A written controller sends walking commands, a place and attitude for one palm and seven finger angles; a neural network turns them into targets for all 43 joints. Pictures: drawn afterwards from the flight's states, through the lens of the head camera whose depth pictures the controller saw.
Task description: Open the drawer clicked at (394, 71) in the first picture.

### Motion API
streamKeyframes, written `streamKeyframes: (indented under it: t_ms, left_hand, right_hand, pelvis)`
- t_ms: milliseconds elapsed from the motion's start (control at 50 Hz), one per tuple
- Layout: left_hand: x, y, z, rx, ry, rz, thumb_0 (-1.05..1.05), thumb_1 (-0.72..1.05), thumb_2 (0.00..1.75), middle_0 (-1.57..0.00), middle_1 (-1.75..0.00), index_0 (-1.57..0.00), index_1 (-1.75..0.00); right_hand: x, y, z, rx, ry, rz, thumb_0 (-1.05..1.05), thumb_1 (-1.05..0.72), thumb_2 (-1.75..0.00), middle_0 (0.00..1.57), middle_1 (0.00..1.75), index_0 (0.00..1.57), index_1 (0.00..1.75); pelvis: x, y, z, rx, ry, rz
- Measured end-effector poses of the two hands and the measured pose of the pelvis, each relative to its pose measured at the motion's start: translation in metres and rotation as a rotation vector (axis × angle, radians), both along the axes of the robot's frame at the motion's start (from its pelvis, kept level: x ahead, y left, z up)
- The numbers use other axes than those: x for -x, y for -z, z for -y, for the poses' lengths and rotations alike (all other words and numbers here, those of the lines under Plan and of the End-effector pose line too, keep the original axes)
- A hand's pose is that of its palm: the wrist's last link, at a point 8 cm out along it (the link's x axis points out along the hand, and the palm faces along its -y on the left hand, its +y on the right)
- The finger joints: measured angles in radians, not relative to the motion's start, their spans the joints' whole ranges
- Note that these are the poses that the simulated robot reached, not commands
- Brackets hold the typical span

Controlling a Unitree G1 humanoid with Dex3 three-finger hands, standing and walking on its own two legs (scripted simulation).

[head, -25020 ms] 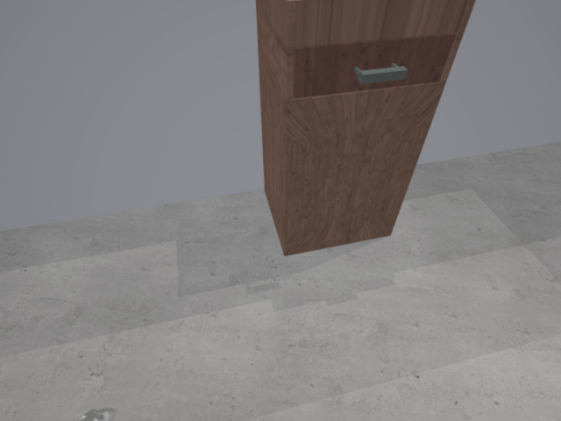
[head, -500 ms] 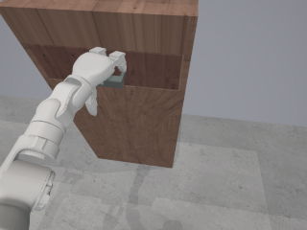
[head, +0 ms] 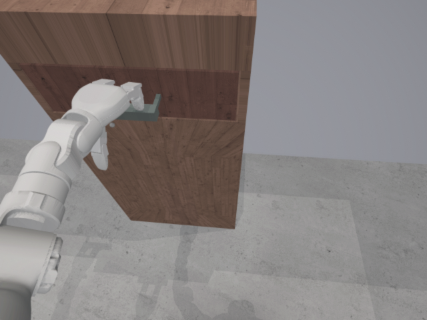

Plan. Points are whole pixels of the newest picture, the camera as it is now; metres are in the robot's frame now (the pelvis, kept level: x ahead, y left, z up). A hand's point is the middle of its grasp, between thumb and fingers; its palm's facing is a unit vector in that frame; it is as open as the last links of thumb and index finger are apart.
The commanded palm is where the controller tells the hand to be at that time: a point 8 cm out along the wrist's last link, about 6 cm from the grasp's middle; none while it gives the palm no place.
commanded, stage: move the hooked fingers above the handle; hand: left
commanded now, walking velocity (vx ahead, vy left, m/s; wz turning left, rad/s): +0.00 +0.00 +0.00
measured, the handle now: (130, 104) +0.54 +0.21 +0.07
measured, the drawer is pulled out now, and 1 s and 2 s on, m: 0.00 0.00 0.00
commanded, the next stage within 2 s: lower the fingers behind the handle in 1.24 s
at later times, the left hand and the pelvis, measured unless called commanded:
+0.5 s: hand (113, 107) +0.48 +0.21 +0.12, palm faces -0.13 +0.01 -0.99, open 13.7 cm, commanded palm +0.46 +0.22 +0.18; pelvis +0.00 +0.00 +0.00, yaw -2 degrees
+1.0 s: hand (116, 96) +0.49 +0.21 +0.13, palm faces -0.08 +0.02 -1.00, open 13.6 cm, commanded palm +0.47 +0.21 +0.18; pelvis +0.01 +0.01 +0.00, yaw -2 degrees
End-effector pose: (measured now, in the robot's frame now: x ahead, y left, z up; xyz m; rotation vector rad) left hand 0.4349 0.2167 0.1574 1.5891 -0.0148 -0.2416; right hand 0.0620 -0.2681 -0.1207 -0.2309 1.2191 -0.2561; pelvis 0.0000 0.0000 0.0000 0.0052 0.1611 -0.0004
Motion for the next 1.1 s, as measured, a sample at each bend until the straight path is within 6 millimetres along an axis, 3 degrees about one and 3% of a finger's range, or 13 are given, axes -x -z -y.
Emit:
streamKeyframes:
  t_ms: [80,180,240,340,400,480,560,620,700,780,900,1000,1100]
  left_hand:
    - [-0.003,-0.013,0.021,0.061,0.105,0.14,0.0,-0.49,0.3,-0.33,-1.21,-0.32,-1.21]
    - [-0.036,-0.035,0.018,0.079,-0.014,0.276,0.0,-0.49,0.3,-0.33,-1.22,-0.32,-1.2]
    - [-0.042,-0.044,0.023,0.055,-0.046,0.28,0.0,-0.48,0.3,-0.44,-1.3,-0.38,-1.27]
    - [-0.043,-0.052,0.029,0.03,-0.119,0.211,0.0,-0.48,0.3,-0.44,-1.29,-0.39,-1.32]
    - [-0.04,-0.047,0.025,0.018,-0.163,0.136,0.0,-0.48,0.3,-0.4,-1.26,-0.36,-1.28]
    - [-0.03,-0.025,0.008,0.003,-0.18,0.034,0.0,-0.49,0.3,-0.36,-1.23,-0.33,-1.25]
    - [-0.015,-0.002,-0.003,-0.002,-0.106,-0.001,0.0,-0.48,0.3,-0.34,-1.22,-0.32,-1.22]
    - [-0.006,0.001,0.001,0.005,-0.021,0.042,0.0,-0.48,0.3,-0.33,-1.21,-0.32,-1.21]
    - [-0.009,-0.015,0.009,0.043,0.039,0.17,0.0,-0.49,0.3,-0.33,-1.21,-0.32,-1.21]
    - [-0.028,-0.038,0.008,0.061,-0.039,0.269,0.0,-0.49,0.3,-0.32,-1.2,-0.32,-1.2]
    - [-0.041,-0.053,0.009,0.039,-0.163,0.228,0.0,-0.48,0.3,-0.36,-1.24,-0.37,-1.29]
    - [-0.039,-0.032,0.013,-0.004,-0.185,0.068,0.0,-0.49,0.3,-0.34,-1.23,-0.34,-1.27]
    - [-0.027,0.003,0.027,0.04,-0.037,-0.014,0.0,-0.48,0.3,-0.33,-1.21,-0.33,-1.24]
  right_hand:
    - [-0.001,-0.001,0.008,0.026,-0.019,-0.027,0.01,-0.91,-0.9,0.2,0.3,0.2,0.3]
    - [-0.002,0.0,0.006,0.011,0.008,-0.01,0.01,-0.91,-0.9,0.2,0.3,0.2,0.3]
    - [0.0,0.005,-0.001,-0.018,0.013,-0.019,0.01,-0.91,-0.9,0.2,0.3,0.2,0.3]
    - [0.0,0.01,-0.015,-0.072,0.043,-0.004,0.01,-0.91,-0.9,0.2,0.3,0.2,0.3]
    - [-0.001,0.008,-0.02,-0.087,0.064,0.032,0.01,-0.91,-0.9,0.2,0.3,0.2,0.3]
    - [0.0,0.003,-0.019,-0.075,0.067,0.065,0.01,-0.91,-0.9,0.2,0.3,0.2,0.3]
    - [0.004,0.001,-0.011,-0.037,0.041,0.048,0.01,-0.91,-0.9,0.2,0.3,0.2,0.3]
    - [0.008,0.001,-0.003,-0.006,0.014,0.011,0.01,-0.91,-0.9,0.2,0.3,0.2,0.3]
    - [0.011,0.001,0.004,0.017,0.002,-0.025,0.01,-0.91,-0.9,0.2,0.3,0.2,0.3]
    - [0.01,0.002,0.004,0.004,0.016,-0.029,0.01,-0.91,-0.9,0.2,0.3,0.2,0.3]
    - [0.006,0.009,-0.007,-0.054,0.033,-0.027,0.01,-0.91,-0.9,0.2,0.3,0.2,0.3]
    - [-0.004,0.007,-0.017,-0.082,0.048,0.013,0.01,-0.91,-0.9,0.2,0.3,0.2,0.3]
    - [-0.013,0.002,-0.017,-0.059,0.034,0.046,0.01,-0.91,-0.9,0.2,0.3,0.2,0.3]
  pelvis:
    - [-0.001,0.002,-0.003,0.004,-0.019,-0.01]
    - [-0.003,0.003,-0.007,0.002,0.0,-0.042]
    - [-0.005,0.003,-0.009,0.002,0.009,-0.05]
    - [-0.005,0.001,-0.009,-0.002,0.031,-0.028]
    - [-0.003,0.0,-0.008,-0.006,0.042,-0.01]
    - [0.001,-0.001,-0.005,-0.008,0.046,0.0]
    - [0.004,0.001,-0.003,-0.005,0.03,-0.002]
    - [0.005,0.002,-0.004,-0.001,0.01,-0.008]
    - [0.002,0.003,-0.005,0.003,-0.006,-0.02]
    - [-0.002,0.003,-0.007,0.005,-0.003,-0.033]
    - [-0.009,0.002,-0.011,0.003,0.015,-0.034]
    - [-0.01,0.0,-0.009,0.0,0.026,-0.014]
    - [-0.01,0.001,-0.008,0.0,0.026,-0.008]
